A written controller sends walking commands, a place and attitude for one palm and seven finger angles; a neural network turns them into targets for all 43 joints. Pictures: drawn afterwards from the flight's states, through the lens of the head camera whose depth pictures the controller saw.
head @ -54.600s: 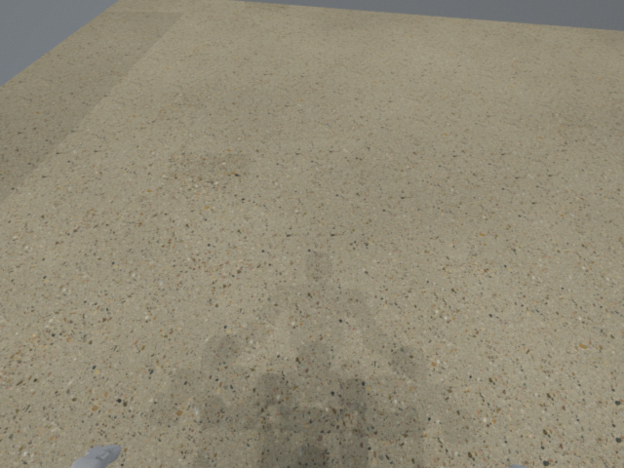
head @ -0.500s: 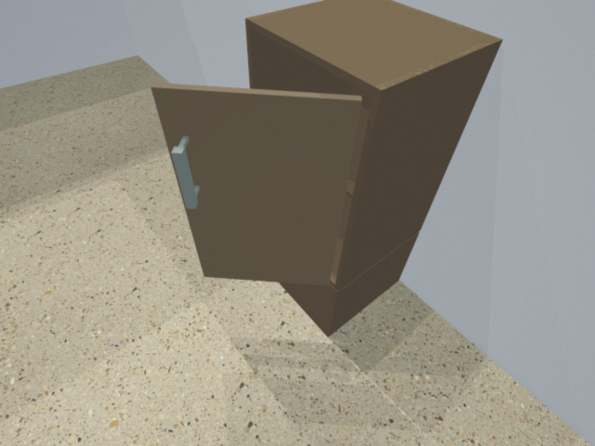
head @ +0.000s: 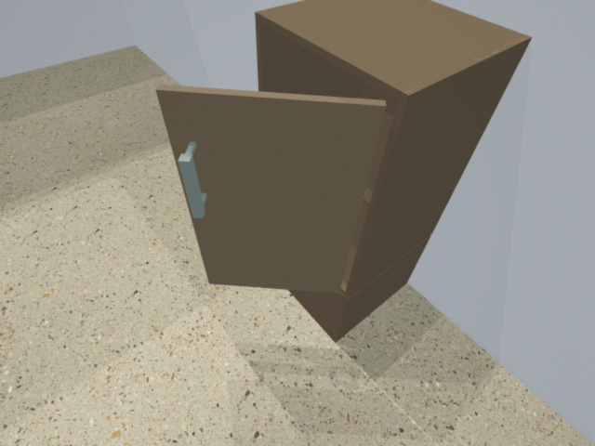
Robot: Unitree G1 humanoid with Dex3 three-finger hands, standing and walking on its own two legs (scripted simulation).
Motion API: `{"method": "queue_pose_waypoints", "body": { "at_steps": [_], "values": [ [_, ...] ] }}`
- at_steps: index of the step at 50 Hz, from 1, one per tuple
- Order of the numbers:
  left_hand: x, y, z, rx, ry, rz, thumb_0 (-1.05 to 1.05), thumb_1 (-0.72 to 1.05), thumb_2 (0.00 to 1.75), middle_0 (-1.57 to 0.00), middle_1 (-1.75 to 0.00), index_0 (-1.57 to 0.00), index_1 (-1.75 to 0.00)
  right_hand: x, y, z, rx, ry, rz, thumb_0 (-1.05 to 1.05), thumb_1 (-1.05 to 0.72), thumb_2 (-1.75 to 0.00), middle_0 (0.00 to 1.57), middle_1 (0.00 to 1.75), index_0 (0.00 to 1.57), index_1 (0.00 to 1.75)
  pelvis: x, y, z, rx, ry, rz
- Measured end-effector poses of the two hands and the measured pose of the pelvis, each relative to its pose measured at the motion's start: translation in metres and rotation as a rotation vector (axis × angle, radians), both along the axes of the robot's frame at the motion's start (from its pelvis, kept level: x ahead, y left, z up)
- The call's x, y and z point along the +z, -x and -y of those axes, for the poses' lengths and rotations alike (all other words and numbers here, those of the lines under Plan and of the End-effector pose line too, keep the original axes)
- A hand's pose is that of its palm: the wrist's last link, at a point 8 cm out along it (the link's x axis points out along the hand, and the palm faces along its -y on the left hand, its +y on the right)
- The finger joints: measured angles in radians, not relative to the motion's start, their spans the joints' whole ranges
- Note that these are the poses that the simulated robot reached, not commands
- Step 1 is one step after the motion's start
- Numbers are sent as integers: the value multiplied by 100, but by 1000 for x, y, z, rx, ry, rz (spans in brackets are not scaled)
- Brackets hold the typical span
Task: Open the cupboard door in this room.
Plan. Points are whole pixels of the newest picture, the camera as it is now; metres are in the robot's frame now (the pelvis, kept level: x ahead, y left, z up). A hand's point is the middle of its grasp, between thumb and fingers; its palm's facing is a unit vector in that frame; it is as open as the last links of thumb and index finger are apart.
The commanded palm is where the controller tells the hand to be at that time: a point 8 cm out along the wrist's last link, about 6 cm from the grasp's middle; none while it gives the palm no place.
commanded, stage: come to a stop and stand still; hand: left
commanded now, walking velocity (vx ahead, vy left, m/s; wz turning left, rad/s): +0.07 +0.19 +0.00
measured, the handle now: (195, 181) +0.56 +0.23 +0.00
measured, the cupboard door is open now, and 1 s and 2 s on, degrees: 47 47 47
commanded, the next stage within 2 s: look again from close up in 1.00 s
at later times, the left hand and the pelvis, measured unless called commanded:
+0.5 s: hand out of the picture +0.05 +0.23 -0.17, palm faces +0.05 -0.98 -0.19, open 7.4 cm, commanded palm none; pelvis +0.03 +0.05 +0.00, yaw +1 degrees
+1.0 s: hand out of the picture -0.01 +0.16 -0.17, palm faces +0.08 -0.99 -0.15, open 7.3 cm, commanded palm none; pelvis +0.01 +0.01 +0.01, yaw +2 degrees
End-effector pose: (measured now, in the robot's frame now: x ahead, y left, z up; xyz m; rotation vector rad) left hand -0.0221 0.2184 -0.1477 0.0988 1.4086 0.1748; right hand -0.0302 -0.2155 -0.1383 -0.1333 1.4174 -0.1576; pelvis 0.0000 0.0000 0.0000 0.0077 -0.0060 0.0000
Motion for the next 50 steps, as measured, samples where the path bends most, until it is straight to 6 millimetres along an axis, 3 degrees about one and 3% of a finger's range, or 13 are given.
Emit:
{"method": "queue_pose_waypoints", "body": {
  "at_steps": [5,9,13,17,22,28,32,38,50],
  "values": [
    [3,-32,-11,42,-29,108,0,91,90,-20,-30,-19,-30,-10,-18,-12,35,-27,-40,1,-91,-90,20,29,20,30,-4,-13,-10,46,7,6],
    [3,-36,-25,56,-27,101,0,91,90,-20,-30,-20,-30,-3,-58,-22,56,-12,20,1,-91,-90,20,29,20,30,0,-20,-25,55,0,9],
    [-13,-39,-44,43,0,45,0,91,90,-20,-30,-20,-30,-4,-88,-28,55,43,114,2,-93,-90,20,29,20,30,-11,-28,-46,40,12,10],
    [-11,-48,-58,19,-2,20,0,91,90,-20,-30,-19,-30,5,-103,-42,56,50,146,2,-93,-90,20,29,20,30,-5,-32,-53,31,-3,-3],
    [0,-61,-62,-7,-7,31,0,91,90,-20,-30,-19,-30,10,-111,-44,45,52,155,1,-94,-90,20,29,20,30,3,-31,-54,21,3,-16],
    [9,-75,-55,-35,-38,78,1,92,90,-20,-30,-19,-30,2,-98,-30,19,33,145,1,-92,-90,20,29,20,30,3,-21,-42,13,1,-17],
    [12,-73,-42,-44,-61,116,0,92,90,-20,-30,-19,-30,-8,-80,-18,-1,8,110,1,-92,-90,20,29,20,30,-1,-14,-29,18,0,0],
    [10,-57,-27,-28,-51,113,1,94,90,-20,-30,-20,-30,-8,-53,-12,-1,-7,50,1,-92,-90,20,29,20,30,1,-12,-16,32,11,19],
    [4,-9,5,16,26,-8,1,92,90,-20,-30,-20,-30,-3,-11,-28,0,-53,-71,1,-91,-90,19,29,20,30,7,-14,-9,37,9,20]
  ]
}}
